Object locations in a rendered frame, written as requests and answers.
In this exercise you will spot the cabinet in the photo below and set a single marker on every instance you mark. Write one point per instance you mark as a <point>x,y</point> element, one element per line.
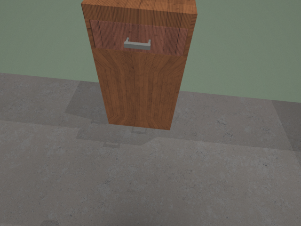
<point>140,89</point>

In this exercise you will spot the drawer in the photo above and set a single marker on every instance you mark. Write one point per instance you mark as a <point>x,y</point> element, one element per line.
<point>164,40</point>

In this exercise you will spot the handle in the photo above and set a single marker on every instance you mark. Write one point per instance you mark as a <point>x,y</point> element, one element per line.
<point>137,45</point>

